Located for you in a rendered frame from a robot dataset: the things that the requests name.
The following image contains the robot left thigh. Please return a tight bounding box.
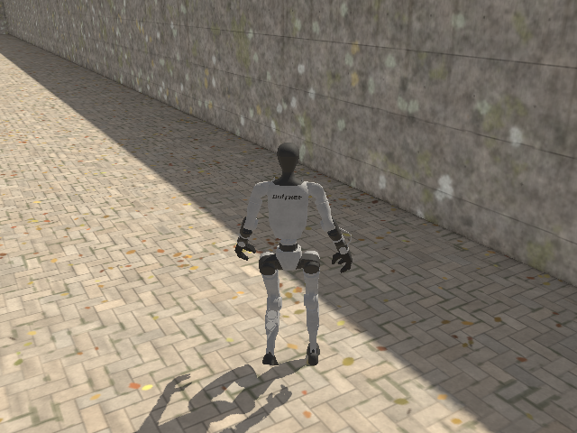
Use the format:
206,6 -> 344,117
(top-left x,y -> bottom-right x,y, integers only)
259,252 -> 282,311

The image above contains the left robot foot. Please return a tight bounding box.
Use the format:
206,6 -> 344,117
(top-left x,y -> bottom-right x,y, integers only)
262,352 -> 279,365

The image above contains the robot right hand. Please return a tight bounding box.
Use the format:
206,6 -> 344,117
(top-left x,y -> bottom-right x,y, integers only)
332,250 -> 353,273

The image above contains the robot right forearm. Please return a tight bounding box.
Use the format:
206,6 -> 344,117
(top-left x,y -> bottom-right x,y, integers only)
327,217 -> 349,254

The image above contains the robot left forearm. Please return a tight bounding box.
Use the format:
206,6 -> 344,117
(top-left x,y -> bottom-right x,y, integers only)
237,217 -> 252,247

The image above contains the left robot upper arm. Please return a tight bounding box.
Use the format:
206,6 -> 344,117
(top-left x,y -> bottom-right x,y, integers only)
243,181 -> 270,231

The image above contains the robot left hand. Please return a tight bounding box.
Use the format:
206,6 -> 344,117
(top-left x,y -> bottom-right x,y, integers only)
235,244 -> 256,261

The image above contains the right robot upper arm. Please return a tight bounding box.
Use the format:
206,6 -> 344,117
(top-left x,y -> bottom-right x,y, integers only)
307,181 -> 335,232

